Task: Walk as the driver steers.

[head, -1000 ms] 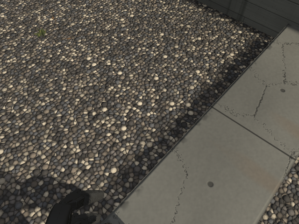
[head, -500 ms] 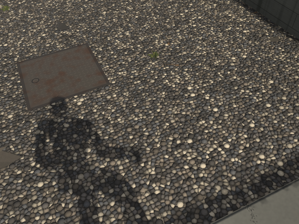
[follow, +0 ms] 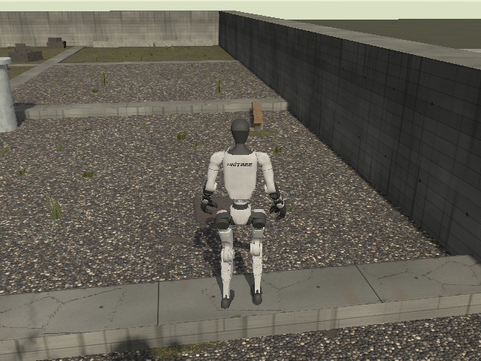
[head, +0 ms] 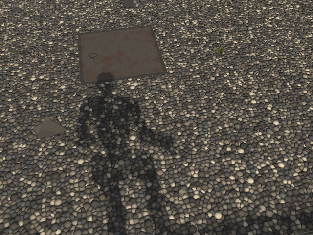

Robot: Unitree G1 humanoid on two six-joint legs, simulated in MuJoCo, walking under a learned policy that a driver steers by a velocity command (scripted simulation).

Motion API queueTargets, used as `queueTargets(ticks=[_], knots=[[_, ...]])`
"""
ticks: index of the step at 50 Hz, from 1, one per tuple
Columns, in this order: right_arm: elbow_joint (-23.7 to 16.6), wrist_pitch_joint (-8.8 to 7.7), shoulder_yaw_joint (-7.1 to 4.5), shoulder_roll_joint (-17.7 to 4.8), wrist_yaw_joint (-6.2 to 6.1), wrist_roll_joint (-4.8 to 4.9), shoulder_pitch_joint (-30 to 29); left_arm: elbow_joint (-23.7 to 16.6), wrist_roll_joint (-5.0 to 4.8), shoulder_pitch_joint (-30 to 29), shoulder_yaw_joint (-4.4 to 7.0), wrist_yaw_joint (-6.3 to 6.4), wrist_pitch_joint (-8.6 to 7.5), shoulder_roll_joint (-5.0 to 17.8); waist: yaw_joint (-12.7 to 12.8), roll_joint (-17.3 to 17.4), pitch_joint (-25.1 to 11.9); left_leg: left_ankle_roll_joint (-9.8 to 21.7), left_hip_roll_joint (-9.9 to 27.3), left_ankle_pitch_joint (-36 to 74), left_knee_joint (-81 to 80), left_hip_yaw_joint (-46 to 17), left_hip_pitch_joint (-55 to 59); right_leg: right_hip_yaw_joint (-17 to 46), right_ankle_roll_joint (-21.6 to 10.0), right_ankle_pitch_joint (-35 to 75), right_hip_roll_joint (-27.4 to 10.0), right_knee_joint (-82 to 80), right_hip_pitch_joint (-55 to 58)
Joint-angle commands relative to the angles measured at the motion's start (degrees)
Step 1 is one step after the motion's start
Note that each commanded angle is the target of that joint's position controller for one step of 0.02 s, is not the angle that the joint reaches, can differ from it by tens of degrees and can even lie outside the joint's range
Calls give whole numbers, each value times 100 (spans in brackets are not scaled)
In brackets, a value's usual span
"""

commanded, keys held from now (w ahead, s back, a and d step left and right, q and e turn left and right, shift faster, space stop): q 0.46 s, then no key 0.50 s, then w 0.04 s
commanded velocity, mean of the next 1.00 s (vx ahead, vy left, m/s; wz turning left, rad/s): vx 0.00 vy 0.00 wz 0.40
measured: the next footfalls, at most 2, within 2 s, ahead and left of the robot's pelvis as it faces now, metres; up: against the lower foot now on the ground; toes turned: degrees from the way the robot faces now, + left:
right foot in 0.06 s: +0.08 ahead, -0.10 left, +0.00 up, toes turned +4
left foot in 0.52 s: +0.01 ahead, +0.11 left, +0.00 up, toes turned +19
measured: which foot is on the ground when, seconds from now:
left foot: down 0.00-0.06, up 0.08-0.50, down 0.52-1.00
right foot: up 0.00-0.04, down 0.06-0.52, up 0.54-0.90, down 0.92-1.00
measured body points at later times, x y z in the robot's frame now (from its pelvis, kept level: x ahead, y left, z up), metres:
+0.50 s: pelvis -0.01 +0.00 -0.01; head +0.01 +0.02 +0.44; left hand +0.04 +0.29 -0.11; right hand +0.24 -0.19 -0.09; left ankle -0.03 +0.10 -0.72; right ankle +0.04 -0.11 -0.73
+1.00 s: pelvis +0.01 +0.02 +0.00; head +0.02 +0.01 +0.45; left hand +0.04 +0.28 -0.11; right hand +0.20 -0.14 -0.12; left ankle -0.03 +0.10 -0.73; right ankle +0.06 -0.09 -0.73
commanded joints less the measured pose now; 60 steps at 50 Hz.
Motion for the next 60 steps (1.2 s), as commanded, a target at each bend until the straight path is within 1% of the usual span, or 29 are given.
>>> queueTargets(ticks=[1,2,3,4,5,7,8,12,16,22,24,25,26,27,28,29,30,33,36,43,45,46,47,49,52,55,58,59,60], knots=[[-412,-48,-280,-838,36,60,-404,-396,-80,257,58,59,-151,307,325,820,-559,823,1218,2693,-384,-1734,376,19,-126,330,87,-1204,736],[-392,-42,-263,-774,53,141,-535,-339,-72,525,53,90,-194,250,535,679,-550,554,1004,2128,-213,-1634,-17,-46,-151,1052,73,-2155,1492],[-404,-83,-188,-464,69,208,-385,-378,37,650,119,146,-239,581,500,-40,-729,179,698,707,406,-1242,-717,743,-316,1070,-788,-2628,2402],[-498,-75,-121,-112,75,276,-75,-551,81,273,242,153,-231,1264,238,-1763,-669,-169,-339,-1845,1742,115,-1857,2416,-901,2195,-2320,-2912,2723],[-299,-49,-301,-812,29,-1,-43,-563,50,516,301,121,-234,1112,470,-1418,-787,-283,-65,-2157,2970,324,-1761,2648,-1413,2515,-2546,-2828,2174],[-148,-24,-358,-845,96,-18,-326,-647,43,57,68,95,-300,419,213,-572,-351,-415,240,-1340,3696,319,-1688,1701,-1289,1776,-1930,-2900,1602],[-124,29,-357,-800,165,12,-355,-659,56,-127,42,109,-340,371,138,-704,-314,-472,290,-1001,3846,406,-1708,1278,-1167,1743,-1645,-2922,1596],[27,218,-324,-687,266,99,-406,-594,85,176,50,172,-409,406,258,-735,-470,-660,266,-635,4240,605,-1850,574,-1297,2526,-1510,-2730,1950],[-19,296,-254,-569,283,63,-713,-473,102,604,115,183,-424,522,444,-839,-420,-673,443,-694,3489,731,-1986,434,-1437,2096,-1724,-2704,2259],[-159,266,-112,-365,302,96,-833,-405,194,557,237,77,-397,801,451,-1155,-400,-337,648,-1397,1542,1263,-728,-129,-1315,1674,-1773,-2382,1553],[-75,169,-87,-303,282,96,-475,-325,132,535,283,42,-345,899,263,-1095,-457,-139,555,-767,419,1480,27,-317,-1094,1874,-1726,-1986,1261],[65,71,-70,-270,257,71,-130,-231,84,626,281,21,-299,864,125,-824,-489,-79,395,-129,-408,1520,780,-543,-828,1799,-1596,-1602,839],[89,-54,-107,-504,229,-40,98,-124,109,961,268,-40,-259,664,97,203,-554,-56,804,235,-1130,565,1538,-986,-420,961,-1307,-668,172],[-259,-138,-263,-1318,153,-26,-83,-609,61,613,78,-87,-210,130,101,2136,-414,518,2667,1108,-1682,-2197,1680,-1230,130,-1301,-412,573,-1435],[-237,-133,-344,-1269,76,-1,302,-570,42,255,177,9,-123,588,-323,1338,-606,1128,2782,1604,-1433,-1976,1243,-245,153,-1204,-540,1384,-1114],[-211,-121,-190,-885,19,-29,50,-524,-44,180,165,-4,-97,514,-97,1198,-426,1228,2546,1480,-1442,-1579,1056,-107,194,-868,-539,1716,-1126],[-233,-122,-36,-484,-6,-36,-281,-434,-56,185,139,-20,-109,445,86,935,-246,1038,2230,1119,-1531,-1159,880,11,207,-420,-624,1577,-1033],[-227,-234,120,-166,-25,9,-519,-47,90,571,217,-62,-61,542,305,733,-426,816,1717,2243,-1472,-388,939,-84,245,289,-506,1524,-555],[-83,-353,169,-100,-12,-32,-269,132,26,641,158,-123,19,320,294,504,-491,768,1689,2123,-1533,-250,1033,-31,216,418,-461,1012,-279],[222,-380,150,-121,56,0,-145,336,6,590,37,-69,-11,59,218,746,-189,789,1490,1038,-1291,-333,466,-241,-36,208,-206,-1157,889],[340,-394,173,-14,41,101,-134,471,67,906,-15,-35,-140,-21,449,334,-242,505,1401,861,-1119,-342,-31,-40,-128,1515,-368,-2390,1928],[382,-444,210,126,42,103,-46,445,122,997,4,6,-235,195,435,57,-356,288,1262,716,-944,-252,-345,550,-178,2098,-880,-2588,2467],[391,-449,205,227,59,142,219,368,53,552,67,18,-311,591,4,-640,-185,150,737,371,-1133,158,-306,778,-328,2482,-1057,-2331,2109],[569,-373,137,-34,34,42,4,439,-29,598,33,-51,-374,315,281,-651,-265,108,609,137,-1015,371,433,509,-391,1208,-698,-2402,1579],[525,-304,31,-173,96,-62,-40,585,8,1110,161,-5,-280,606,441,-956,80,210,315,-1145,-103,734,-367,1172,-850,-1515,-894,-2923,1565],[479,-385,72,-2,137,-92,-112,628,10,1388,251,-43,-280,715,511,-864,460,146,423,-954,437,1173,-925,2114,-1360,-2172,-1599,-3386,1519],[634,-471,43,8,202,-53,489,504,-33,870,256,-98,-346,678,56,-677,370,305,494,-909,-176,1043,430,1581,-1189,-1756,-1284,-2973,472],[754,-492,-7,-155,188,-52,1016,355,-56,418,218,-115,-357,561,-283,-306,377,453,679,-1264,-711,519,1229,1025,-958,-1560,-873,-2347,-343],[818,-515,-136,-615,126,-35,1429,107,-81,20,114,-138,-403,251,-448,763,460,761,1387,-2370,-1606,-955,1878,96,-615,-759,-153,-1048,-1314]])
